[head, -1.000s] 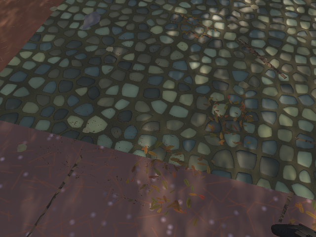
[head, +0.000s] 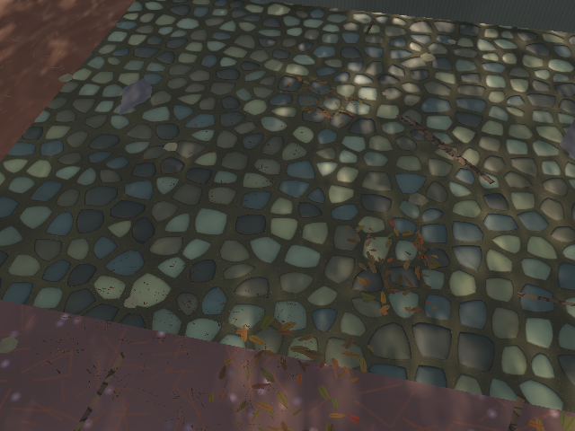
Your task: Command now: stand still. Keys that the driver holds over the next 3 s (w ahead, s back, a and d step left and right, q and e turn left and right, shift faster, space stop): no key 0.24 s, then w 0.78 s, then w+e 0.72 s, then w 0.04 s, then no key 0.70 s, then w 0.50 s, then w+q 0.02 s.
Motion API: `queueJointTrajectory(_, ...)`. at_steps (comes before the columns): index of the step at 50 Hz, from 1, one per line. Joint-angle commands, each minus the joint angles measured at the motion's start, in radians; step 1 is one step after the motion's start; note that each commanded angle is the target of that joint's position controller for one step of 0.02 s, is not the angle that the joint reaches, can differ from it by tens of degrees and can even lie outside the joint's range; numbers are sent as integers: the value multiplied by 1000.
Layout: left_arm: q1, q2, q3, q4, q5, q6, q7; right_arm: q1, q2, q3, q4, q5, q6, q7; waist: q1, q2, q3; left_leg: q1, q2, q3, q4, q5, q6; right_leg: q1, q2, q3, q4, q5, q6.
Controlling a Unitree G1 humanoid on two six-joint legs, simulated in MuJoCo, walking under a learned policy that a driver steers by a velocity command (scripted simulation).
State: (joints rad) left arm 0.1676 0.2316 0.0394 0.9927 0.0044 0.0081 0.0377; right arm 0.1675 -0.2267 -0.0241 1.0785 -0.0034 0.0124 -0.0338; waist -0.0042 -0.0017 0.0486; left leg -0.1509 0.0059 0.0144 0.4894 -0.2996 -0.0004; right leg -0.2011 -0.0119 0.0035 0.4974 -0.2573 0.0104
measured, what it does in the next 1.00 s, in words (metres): walks ahead: left foot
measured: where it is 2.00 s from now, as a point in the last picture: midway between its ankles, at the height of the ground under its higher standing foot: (337, 302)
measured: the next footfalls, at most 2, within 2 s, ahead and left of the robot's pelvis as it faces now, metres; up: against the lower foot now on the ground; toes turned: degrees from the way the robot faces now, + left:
left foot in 0.96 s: +0.44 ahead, +0.10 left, +0.00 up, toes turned +2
right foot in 1.52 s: +0.73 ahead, -0.16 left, +0.00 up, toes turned -17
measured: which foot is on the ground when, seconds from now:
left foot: down 0.00-0.50, up 0.52-0.94, down 0.96-1.00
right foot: down 0.00-0.96, up 0.98-1.00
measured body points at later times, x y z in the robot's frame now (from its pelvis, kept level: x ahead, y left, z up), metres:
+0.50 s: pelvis +0.03 -0.02 -0.01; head +0.03 -0.04 +0.44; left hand +0.07 +0.24 -0.14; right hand +0.01 -0.28 -0.16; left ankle -0.02 +0.12 -0.74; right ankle +0.02 -0.12 -0.74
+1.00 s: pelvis +0.27 +0.00 -0.02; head +0.31 +0.00 +0.42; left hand +0.17 +0.25 -0.16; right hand +0.50 -0.23 -0.12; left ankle +0.40 +0.09 -0.74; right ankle +0.04 -0.12 -0.70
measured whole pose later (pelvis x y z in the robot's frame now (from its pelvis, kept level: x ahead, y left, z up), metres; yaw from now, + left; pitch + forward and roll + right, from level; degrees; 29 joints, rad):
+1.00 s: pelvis +0.27 +0.00 -0.02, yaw +0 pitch +2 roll +0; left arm 0.47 0.22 0.04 1.10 0.00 -0.06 0.02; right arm -0.07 -0.23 -0.05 0.87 0.02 -0.10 0.04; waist 0.05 -0.01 0.05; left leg -0.52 -0.02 0.07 0.59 -0.08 0.09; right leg 0.06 -0.03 -0.01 0.63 -0.52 0.00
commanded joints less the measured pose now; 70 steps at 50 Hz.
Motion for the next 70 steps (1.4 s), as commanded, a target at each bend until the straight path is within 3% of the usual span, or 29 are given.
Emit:
queueJointTrajectory(1,2,105,18,-17,0,-8,5,16,-106,-14,-16,-1,-9,-4,0,1,-22,-50,28,-28,-97,147,16,27,-22,18,-72,178,-17)
queueJointTrajectory(12,32,89,10,48,-2,-8,8,62,-86,-3,15,-1,-15,-6,2,5,-7,-67,23,-24,-115,107,17,12,-17,14,-86,135,-16)
queueJointTrajectory(14,57,84,11,66,-10,-5,11,96,-99,-9,27,8,-11,-10,-2,26,-15,-75,12,-25,-126,-174,42,-11,26,-30,-46,-136,-25)
queueJointTrajectory(16,36,89,14,52,-13,-14,11,112,-137,-23,13,18,-14,-13,-17,69,64,-129,75,-124,-184,-469,101,-138,43,-46,28,-344,-43)
queueJointTrajectory(18,7,43,5,32,-17,-43,-2,168,-188,-43,17,28,-34,-9,-35,179,93,-98,243,-354,-300,-578,192,-234,40,-81,219,-216,-43)
queueJointTrajectory(19,-3,42,5,25,-21,-57,-12,172,-195,-49,15,29,-44,-8,-36,188,113,-118,311,-443,-338,-559,233,-257,0,-48,299,-181,-56)
queueJointTrajectory(22,39,41,9,25,-39,-84,-31,85,-170,-47,-28,39,-64,2,26,154,119,-141,293,-369,-309,-413,198,-198,-44,-23,180,-232,-101)
queueJointTrajectory(24,182,53,26,98,-29,-89,-31,34,-160,-45,-53,44,-60,10,87,96,73,-265,158,-187,-174,-262,137,109,37,-99,-26,-42,-87)
queueJointTrajectory(25,284,77,37,128,-23,-88,-31,24,-130,-36,-63,37,-65,13,117,4,26,-334,98,-102,6,-142,105,236,-22,8,-70,-44,-93)
queueJointTrajectory(26,416,174,60,143,-24,-91,-29,17,-61,-19,-90,26,-77,16,145,-268,-27,-510,-16,50,368,-120,36,371,-240,379,-239,-184,-187)
queueJointTrajectory(27,453,195,53,147,-13,-108,-42,-8,-63,-21,-119,36,-95,15,140,-309,-29,-639,-46,-32,603,-267,38,363,-387,697,-346,-283,-299)
queueJointTrajectory(28,362,135,31,124,-11,-124,-43,-15,-86,-27,-124,54,-108,22,88,-164,46,-726,23,-94,731,-208,62,329,-394,657,-339,-298,-298)
queueJointTrajectory(30,253,100,15,82,-11,-135,-54,-3,-98,-33,-112,47,-125,32,42,-68,67,-744,90,-85,716,-7,92,293,-306,437,-342,-160,-225)
queueJointTrajectory(32,253,58,-3,76,-6,-124,-55,-21,-114,-47,-112,32,-124,41,33,-74,56,-675,116,-58,615,88,81,265,-239,261,-347,111,-178)
queueJointTrajectory(34,307,63,-6,86,0,-113,-44,-47,-75,-42,-121,27,-112,50,40,-84,40,-649,107,-18,544,134,52,260,-209,171,-348,280,-179)
queueJointTrajectory(38,319,110,-1,70,2,-102,-20,-239,-29,-19,-200,26,-104,56,71,-70,83,-564,66,31,246,273,18,156,-178,81,-397,315,-180)
queueJointTrajectory(43,365,124,14,88,-18,-100,-14,-345,-59,-15,-258,36,-107,77,68,-86,118,-496,43,32,74,324,56,225,-227,46,-401,361,-176)
queueJointTrajectory(46,325,155,30,76,-14,-87,-13,-252,-118,-41,-253,34,-116,83,-13,-122,16,-329,-11,57,53,252,105,322,-250,18,-239,769,-146)
queueJointTrajectory(48,288,150,28,57,-4,-71,-15,58,-195,-87,-164,39,-108,70,-164,-133,-169,87,-32,56,59,244,159,199,-190,-27,129,914,-98)
queueJointTrajectory(49,319,94,10,33,8,-74,-21,228,-265,-106,-129,20,-101,58,-181,14,-309,428,188,-239,59,121,240,-104,-103,-56,475,541,-64)
queueJointTrajectory(50,423,-46,-27,38,-6,-101,-34,264,-277,-100,-114,9,-100,66,-105,262,-460,614,393,-744,-129,-109,379,-374,81,52,788,-285,-26)
queueJointTrajectory(51,312,59,0,21,-38,-129,-39,199,-193,-76,-116,19,-107,68,-125,184,-343,522,345,-749,-217,-163,325,-479,33,151,901,-290,-53)
queueJointTrajectory(52,222,108,14,-13,-63,-143,-38,97,-151,-64,-135,21,-115,66,-96,136,-187,355,329,-569,-234,-78,281,-526,-17,118,906,-203,-72)
queueJointTrajectory(53,180,113,19,-21,-60,-146,-27,10,-123,-54,-152,14,-126,69,-56,29,-127,188,304,-440,-261,46,253,-470,-74,103,854,-101,-78)
queueJointTrajectory(54,171,108,30,-19,-46,-136,-18,-29,-87,-45,-152,1,-136,74,-21,14,-86,66,271,-335,-287,136,230,-411,-107,99,804,-48,-80)
queueJointTrajectory(56,226,59,33,-10,-45,-101,-16,-28,-56,-36,-128,-10,-143,77,26,62,-72,-43,231,-216,-340,161,212,-322,-140,112,743,-15,-85)
queueJointTrajectory(59,158,56,39,-47,-41,-72,-12,13,-102,-44,-100,-11,-146,56,34,64,-6,-94,226,-109,-397,202,217,-403,-152,116,656,52,-69)
queueJointTrajectory(63,35,64,43,-98,-28,-80,-27,61,-131,-47,-94,-16,-142,29,9,33,14,-22,212,-1,-403,312,193,-513,-130,121,442,271,-48)
queueJointTrajectory(70,-210,29,13,-213,-25,-85,-78,199,-166,-52,-72,4,-107,12,-76,10,59,215,249,128,-339,450,157,-563,-92,-18,155,316,-65)
Over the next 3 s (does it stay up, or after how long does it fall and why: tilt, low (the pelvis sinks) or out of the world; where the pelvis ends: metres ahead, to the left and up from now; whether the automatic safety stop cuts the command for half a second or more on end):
stays up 1.08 -0.21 0.01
